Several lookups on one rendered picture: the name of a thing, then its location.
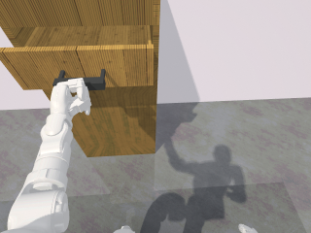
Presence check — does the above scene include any robot right hand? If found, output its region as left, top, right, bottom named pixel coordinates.
left=238, top=223, right=258, bottom=233

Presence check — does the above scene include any drawer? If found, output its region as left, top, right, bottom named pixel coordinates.
left=0, top=25, right=154, bottom=90

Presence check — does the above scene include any cabinet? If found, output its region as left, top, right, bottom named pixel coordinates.
left=0, top=0, right=160, bottom=157

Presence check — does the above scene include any left robot upper arm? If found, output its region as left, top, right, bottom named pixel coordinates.
left=0, top=190, right=70, bottom=233

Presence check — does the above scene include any robot left hand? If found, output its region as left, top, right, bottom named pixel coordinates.
left=50, top=78, right=91, bottom=120

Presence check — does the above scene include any left robot shin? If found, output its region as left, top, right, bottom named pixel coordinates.
left=121, top=225, right=131, bottom=230

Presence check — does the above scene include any handle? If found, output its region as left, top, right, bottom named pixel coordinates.
left=52, top=69, right=106, bottom=90

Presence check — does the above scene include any robot left forearm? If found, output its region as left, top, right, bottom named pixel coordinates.
left=7, top=113, right=73, bottom=230

